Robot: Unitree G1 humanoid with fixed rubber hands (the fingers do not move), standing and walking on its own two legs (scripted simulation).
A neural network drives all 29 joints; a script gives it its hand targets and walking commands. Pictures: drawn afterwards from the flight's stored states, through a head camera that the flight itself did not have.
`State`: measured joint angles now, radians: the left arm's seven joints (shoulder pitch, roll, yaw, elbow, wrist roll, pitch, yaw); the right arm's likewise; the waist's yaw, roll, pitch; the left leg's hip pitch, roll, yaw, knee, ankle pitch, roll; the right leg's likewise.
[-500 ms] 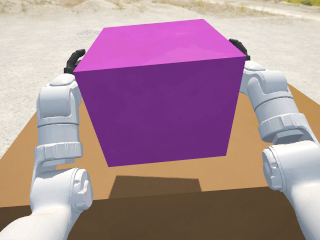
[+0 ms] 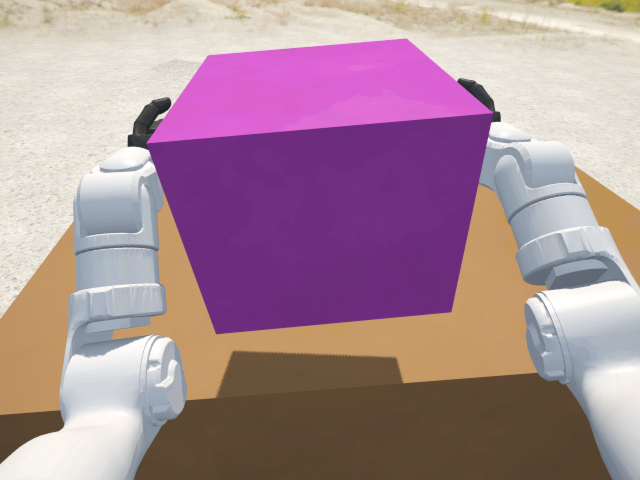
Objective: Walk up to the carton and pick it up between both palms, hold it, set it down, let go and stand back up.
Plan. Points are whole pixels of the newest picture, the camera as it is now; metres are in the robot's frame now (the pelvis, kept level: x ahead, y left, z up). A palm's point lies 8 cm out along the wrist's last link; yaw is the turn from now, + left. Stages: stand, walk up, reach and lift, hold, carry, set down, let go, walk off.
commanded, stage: hold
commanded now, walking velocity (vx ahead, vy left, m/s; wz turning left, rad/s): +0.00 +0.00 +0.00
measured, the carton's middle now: (319, 173) +0.42 +0.00 +0.24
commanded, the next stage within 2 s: none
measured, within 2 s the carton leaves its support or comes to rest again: neither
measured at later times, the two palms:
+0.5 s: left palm (143, 155) +0.35 +0.19 +0.30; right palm (490, 136) +0.36 -0.19 +0.32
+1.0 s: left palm (143, 142) +0.36 +0.19 +0.31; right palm (489, 127) +0.37 -0.19 +0.33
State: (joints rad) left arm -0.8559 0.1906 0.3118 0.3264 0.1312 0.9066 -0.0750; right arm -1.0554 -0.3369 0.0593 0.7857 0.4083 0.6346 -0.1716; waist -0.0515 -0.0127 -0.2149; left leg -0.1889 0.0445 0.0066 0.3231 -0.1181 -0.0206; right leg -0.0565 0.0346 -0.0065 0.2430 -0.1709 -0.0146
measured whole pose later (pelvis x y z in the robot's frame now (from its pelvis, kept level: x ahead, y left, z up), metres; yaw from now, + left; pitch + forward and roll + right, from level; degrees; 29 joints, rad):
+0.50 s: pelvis +0.00 +0.00 +0.00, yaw +0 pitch -2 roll -1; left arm -0.84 0.18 0.31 0.29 0.13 0.93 -0.07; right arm -1.02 -0.34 0.05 0.75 0.43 0.66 -0.18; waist -0.06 -0.01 -0.25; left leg -0.16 0.04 0.01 0.33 -0.13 -0.02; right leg -0.03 0.03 -0.01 0.25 -0.18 -0.01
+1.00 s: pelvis +0.00 +0.00 +0.00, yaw +0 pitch -1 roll -1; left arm -0.94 0.22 0.30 0.45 0.14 0.90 -0.09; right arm -1.12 -0.34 0.07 0.87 0.42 0.65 -0.17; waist -0.05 -0.01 -0.25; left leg -0.19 0.05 0.00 0.32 -0.12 -0.02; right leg -0.06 0.04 -0.01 0.25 -0.17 -0.02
